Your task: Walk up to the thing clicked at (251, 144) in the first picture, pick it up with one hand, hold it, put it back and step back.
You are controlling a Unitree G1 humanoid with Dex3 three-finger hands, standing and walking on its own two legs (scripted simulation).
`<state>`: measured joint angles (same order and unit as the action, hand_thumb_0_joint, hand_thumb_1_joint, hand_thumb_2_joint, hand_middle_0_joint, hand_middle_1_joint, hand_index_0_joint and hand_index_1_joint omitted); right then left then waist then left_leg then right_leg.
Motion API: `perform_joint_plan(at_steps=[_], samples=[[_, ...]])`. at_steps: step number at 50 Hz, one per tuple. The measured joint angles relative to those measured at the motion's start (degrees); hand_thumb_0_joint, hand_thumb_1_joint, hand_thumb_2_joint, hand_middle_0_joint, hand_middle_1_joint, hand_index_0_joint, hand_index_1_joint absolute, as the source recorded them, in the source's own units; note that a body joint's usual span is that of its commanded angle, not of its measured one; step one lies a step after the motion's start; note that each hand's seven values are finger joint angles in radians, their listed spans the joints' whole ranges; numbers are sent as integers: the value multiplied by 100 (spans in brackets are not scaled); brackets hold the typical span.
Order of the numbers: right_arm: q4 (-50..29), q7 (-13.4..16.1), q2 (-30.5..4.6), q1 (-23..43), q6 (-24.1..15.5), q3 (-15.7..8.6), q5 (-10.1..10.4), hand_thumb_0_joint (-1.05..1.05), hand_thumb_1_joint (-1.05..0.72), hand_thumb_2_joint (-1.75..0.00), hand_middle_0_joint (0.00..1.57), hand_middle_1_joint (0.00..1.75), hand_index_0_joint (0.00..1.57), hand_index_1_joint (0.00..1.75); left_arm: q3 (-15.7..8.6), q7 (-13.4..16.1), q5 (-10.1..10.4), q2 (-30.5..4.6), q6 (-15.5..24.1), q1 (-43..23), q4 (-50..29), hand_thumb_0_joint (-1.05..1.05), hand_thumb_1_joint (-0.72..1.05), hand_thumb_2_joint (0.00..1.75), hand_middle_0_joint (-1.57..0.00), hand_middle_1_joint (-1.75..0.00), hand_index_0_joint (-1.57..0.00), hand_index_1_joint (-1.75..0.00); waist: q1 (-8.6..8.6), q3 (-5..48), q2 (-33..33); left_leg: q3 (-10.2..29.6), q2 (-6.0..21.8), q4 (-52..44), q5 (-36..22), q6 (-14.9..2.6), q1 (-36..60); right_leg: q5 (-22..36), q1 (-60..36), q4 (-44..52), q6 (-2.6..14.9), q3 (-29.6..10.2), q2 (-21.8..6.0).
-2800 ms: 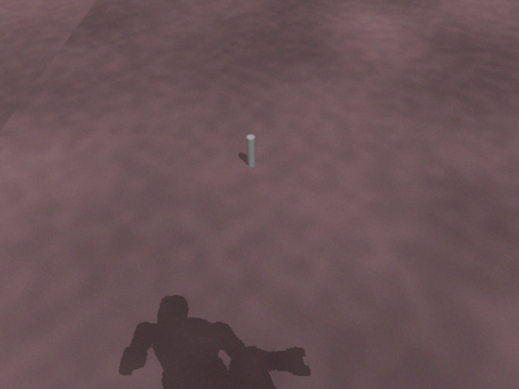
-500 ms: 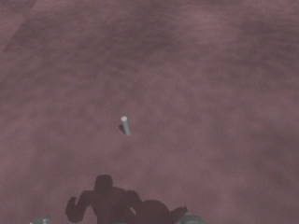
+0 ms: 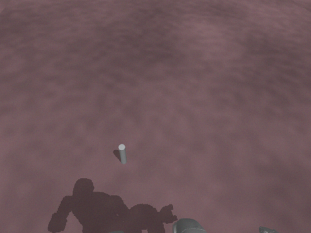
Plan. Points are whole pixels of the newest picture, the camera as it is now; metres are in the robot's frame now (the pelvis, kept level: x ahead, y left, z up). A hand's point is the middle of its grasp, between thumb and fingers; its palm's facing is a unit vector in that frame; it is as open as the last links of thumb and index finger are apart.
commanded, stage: walk up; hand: left
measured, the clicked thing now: (122, 154) +0.65 +0.18 -0.66
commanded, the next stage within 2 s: none
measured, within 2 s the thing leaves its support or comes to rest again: neither
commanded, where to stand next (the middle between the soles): +0.36 +0.01 m, yaw +0 degrees
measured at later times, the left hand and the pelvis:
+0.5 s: hand (69, 201) +0.21 +0.25 -0.11, palm faces -0.02 -0.91 -0.42, open 7.4 cm; pelvis +0.16 -0.03 +0.01, yaw +0 degrees
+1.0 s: hand (73, 170) +0.33 +0.28 -0.16, palm faces -0.04 -0.92 -0.40, open 7.3 cm; pelvis +0.27 +0.00 -0.01, yaw -1 degrees
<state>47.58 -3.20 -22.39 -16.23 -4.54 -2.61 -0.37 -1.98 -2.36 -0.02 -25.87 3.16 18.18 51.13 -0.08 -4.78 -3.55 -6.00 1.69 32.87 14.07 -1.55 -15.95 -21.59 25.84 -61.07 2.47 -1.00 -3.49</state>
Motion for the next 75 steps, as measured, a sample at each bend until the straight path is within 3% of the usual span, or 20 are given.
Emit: perform_joint_plan(at_steps=[5, 10, 12, 13, 15, 17, 19, 27, 33, 35, 38, 41, 46, 49, 51, 53, 56, 64, 75], samples=[[2, 16, -66, -282, 13, 22, -32, 1, -90, -89, 21, 30, 20, 30, -20, -122, -66, 94, -43, -180, -69, 0, 91, 90, -21, -30, -20, -30, 115, -15, 89, -41, -20, -358, 125, -2, 466, 296, 280, 1138, -124, 172, -192], [26, 3, -192, -510, 104, -4, -28, 1, -90, -89, 21, 30, 20, 30, -58, -183, -74, 174, -20, -329, -66, 0, 91, 90, -21, -30, -20, -30, 233, 19, 294, -24, 49, -233, 518, 142, 722, 876, 0, 2311, -92, 272, -156], [24, 12, -235, -594, 167, -2, -22, 1, -90, -90, 21, 30, 20, 30, -81, -164, -82, 160, 70, -336, -92, 0, 91, 90, -21, -30, -20, -30, 238, 49, 393, 23, 143, 175, 876, 188, 697, 1160, -325, 2742, -84, 307, -25], [51, 31, -261, -588, 200, -7, -21, 1, -90, -90, 21, 30, 20, 30, -109, -130, -95, 191, 126, -368, -101, 0, 91, 90, -21, -30, -20, -30, 224, 14, 528, 114, 271, 608, 1046, 86, 581, 1207, -366, 2641, -117, 379, 78], [153, 72, -239, -491, 302, 7, -35, 1, -90, -90, 21, 30, 20, 30, -106, -72, -83, 232, 199, -388, -166, 0, 91, 90, -21, -30, -20, -30, 154, -27, 603, 398, 180, 1778, 1321, -6, 137, 945, -403, 2383, -110, 419, 123], [221, 85, -253, -373, 358, 18, -29, 1, -90, -90, 21, 30, 20, 30, -53, -44, -33, 303, 207, -369, -208, 0, 91, 90, -21, -30, -20, -30, 87, -39, 656, 512, 65, 2572, 1281, -25, -330, 839, -571, 2458, -58, 426, 104], [242, 65, -289, -271, 350, 5, -18, 1, -90, -90, 21, 30, 20, 30, -2, -21, -24, 372, 200, -304, -236, 0, 91, 90, -21, -30, -20, -30, 32, -32, 740, 528, 100, 2716, 1033, -23, -703, 853, -789, 2696, -52, 447, 109], [242, -119, -279, -40, 344, -91, -128, 1, -91, -90, 21, 30, 20, 30, -18, -22, -79, 255, 171, 143, -240, 0, 90, 90, -21, -30, -21, -30, -162, 68, 697, 501, 402, 1240, 255, 159, -1198, 642, -1344, 3116, -86, 466, 124], [276, -41, -256, 82, 237, -122, -125, 1, -91, -90, 21, 30, 20, 30, 22, 46, -62, 62, 19, 334, -154, 0, 90, 90, -21, -30, -21, -30, -209, 119, 469, 367, 200, 108, -361, 105, -631, -77, -1381, 2426, -334, 448, -47], [253, 30, -183, 177, 179, -114, -126, 1, -91, -90, 21, 30, 20, 30, 37, 107, -33, 52, -81, 234, -63, 0, 90, 90, -21, -30, -21, -30, -199, 26, 284, 264, 74, 364, -261, 112, -630, -366, -1108, 1643, -188, 245, -141], [148, 64, -57, 259, 158, -39, -50, 1, -91, -90, 21, 30, 20, 30, 92, 165, -19, 75, -166, 66, 45, 0, 91, 90, -21, -30, -20, -30, -123, -76, 216, 250, 96, 391, -85, 62, -512, -725, -557, 490, -48, 53, 102], [87, 120, 35, 271, 149, 57, -27, 1, -90, -89, 21, 30, 20, 30, 98, 164, 0, 78, -143, -53, 76, 0, 91, 90, -21, -30, -20, -30, -77, -133, 117, 199, 74, 183, -91, 56, -313, -527, -239, 470, -24, 83, 84], [110, 209, 14, 337, 232, 149, -27, 1, -90, -89, 21, 30, 20, 30, 80, 189, -11, 182, -153, -265, 172, 0, 91, 90, -21, -30, -20, -30, -9, -189, 177, 171, 77, 329, 109, 87, -244, -69, -258, 1510, -108, 186, 16], [200, 239, -6, 440, 339, 188, 35, 1, -90, -90, 21, 30, 20, 30, 51, 222, -33, 236, -147, -400, 295, 0, 91, 90, -21, -30, -20, -30, -24, -196, 295, 189, 159, 763, 398, 170, -349, 615, -555, 2225, -144, 241, 108], [344, 273, 11, 562, 428, 196, 86, 1, -90, -90, 21, 30, 20, 30, 65, 230, -62, 324, -154, -517, 403, 0, 91, 90, -21, -30, -20, -30, -17, -194, 461, 292, 229, 914, 552, 190, -371, 557, -580, 2159, -232, 306, 191], [493, 286, 66, 662, 478, 212, 104, 1, -90, -90, 21, 30, 20, 30, 127, 202, -58, 367, -183, -626, 477, 0, 91, 90, -21, -30, -20, -30, -32, -155, 443, 321, 102, 852, 736, 147, -314, 469, -553, 2086, -242, 252, 134], [740, 260, 92, 770, 453, 240, 104, 1, -90, -90, 21, 30, 20, 30, 215, 187, -46, 466, -223, -826, 593, 0, 91, 90, -21, -30, -20, -30, -12, -112, 483, 294, 51, 491, 284, 207, -152, 491, -617, 2199, -287, 220, 95], [1403, 216, 172, 931, 390, 375, 64, 1, -90, -89, 21, 30, 20, 30, 274, 154, 13, 584, -201, -1335, 911, 0, 90, 90, -21, -30, -20, -30, 16, -5, 423, 266, 47, -298, 19, 260, 279, 797, -1019, 2945, -288, 226, 120], [1895, 257, 103, 1144, 376, 332, 15, 1, -90, -90, 21, 30, 20, 30, 243, 136, 31, 604, -267, -1706, 1338, 0, 91, 90, -21, -30, -20, -30, 61, 92, 341, 275, 64, -1051, -311, 272, 713, 1170, -1505, 3790, -304, 268, 169]])
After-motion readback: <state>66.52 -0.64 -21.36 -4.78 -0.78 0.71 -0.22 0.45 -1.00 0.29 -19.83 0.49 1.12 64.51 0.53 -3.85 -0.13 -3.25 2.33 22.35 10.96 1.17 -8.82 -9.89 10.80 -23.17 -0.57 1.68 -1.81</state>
